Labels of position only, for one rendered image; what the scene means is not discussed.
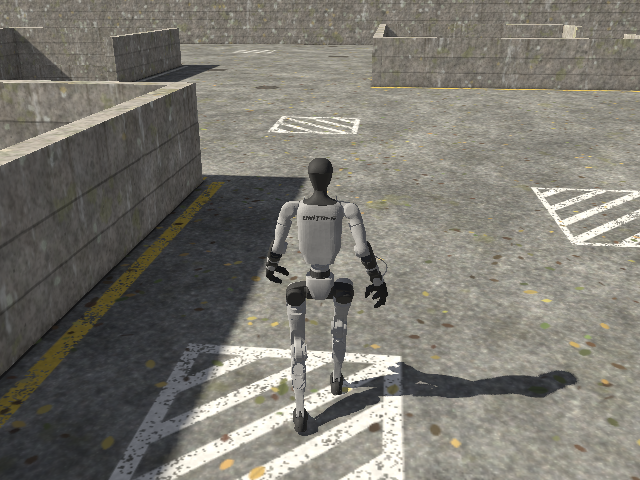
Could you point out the robot left upper arm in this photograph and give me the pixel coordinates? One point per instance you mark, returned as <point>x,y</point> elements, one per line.
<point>288,211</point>

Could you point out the left robot forearm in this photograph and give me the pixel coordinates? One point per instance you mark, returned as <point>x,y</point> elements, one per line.
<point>272,259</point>

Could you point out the robot right hand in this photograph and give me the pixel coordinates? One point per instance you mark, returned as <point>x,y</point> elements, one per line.
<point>381,292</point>

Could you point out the robot left hand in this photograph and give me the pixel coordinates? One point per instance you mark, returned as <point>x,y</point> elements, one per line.
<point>271,277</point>

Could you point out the robot left shin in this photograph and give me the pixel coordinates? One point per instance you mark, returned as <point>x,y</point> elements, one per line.
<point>298,375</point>

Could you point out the right robot forearm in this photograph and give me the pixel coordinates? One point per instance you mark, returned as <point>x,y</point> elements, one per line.
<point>372,268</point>

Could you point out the robot right upper arm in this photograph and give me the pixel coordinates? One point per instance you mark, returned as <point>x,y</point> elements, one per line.
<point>352,212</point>

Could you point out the right robot thigh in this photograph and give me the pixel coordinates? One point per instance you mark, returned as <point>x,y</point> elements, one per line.
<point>342,297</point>

